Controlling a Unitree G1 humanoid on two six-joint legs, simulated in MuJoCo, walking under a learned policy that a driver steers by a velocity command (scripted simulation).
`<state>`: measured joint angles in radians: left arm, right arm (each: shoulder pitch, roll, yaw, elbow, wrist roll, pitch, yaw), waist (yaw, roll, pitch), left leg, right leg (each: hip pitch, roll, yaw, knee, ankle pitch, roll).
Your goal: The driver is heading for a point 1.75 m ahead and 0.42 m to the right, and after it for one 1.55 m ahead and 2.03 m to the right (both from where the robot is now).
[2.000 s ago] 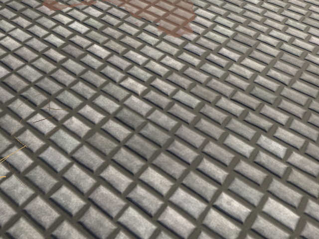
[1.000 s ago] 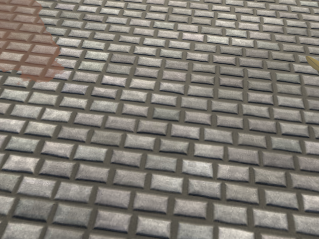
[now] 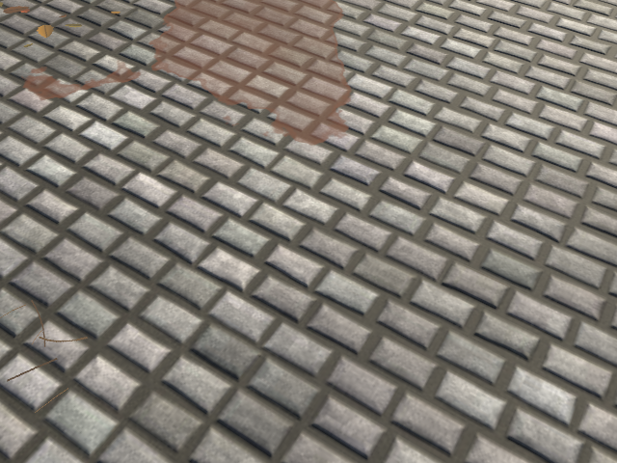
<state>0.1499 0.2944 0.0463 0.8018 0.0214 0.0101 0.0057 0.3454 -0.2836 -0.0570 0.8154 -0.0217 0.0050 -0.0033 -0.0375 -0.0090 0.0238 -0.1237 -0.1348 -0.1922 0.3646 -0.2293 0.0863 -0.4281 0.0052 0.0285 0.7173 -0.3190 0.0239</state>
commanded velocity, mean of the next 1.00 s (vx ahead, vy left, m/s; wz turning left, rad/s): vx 0.05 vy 0.00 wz -0.36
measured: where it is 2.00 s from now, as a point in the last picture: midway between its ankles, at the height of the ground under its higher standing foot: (390, 441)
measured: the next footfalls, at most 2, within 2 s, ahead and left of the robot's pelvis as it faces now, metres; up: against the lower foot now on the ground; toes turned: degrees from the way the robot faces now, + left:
right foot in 0.10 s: +0.10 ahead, -0.11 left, +0.00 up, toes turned +1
left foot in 0.60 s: +0.14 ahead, +0.08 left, +0.00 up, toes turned -22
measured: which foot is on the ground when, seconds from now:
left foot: down 0.00-0.10, up 0.12-0.58, down 0.60-1.00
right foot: up 0.00-0.08, down 0.10-0.60, up 0.62-1.00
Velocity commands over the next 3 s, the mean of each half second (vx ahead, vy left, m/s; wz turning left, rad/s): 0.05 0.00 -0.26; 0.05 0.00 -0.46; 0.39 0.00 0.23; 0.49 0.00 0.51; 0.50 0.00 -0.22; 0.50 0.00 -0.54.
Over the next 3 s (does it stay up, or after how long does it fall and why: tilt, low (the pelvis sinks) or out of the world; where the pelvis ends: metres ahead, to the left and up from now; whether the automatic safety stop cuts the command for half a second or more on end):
stays up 1.03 -0.20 0.00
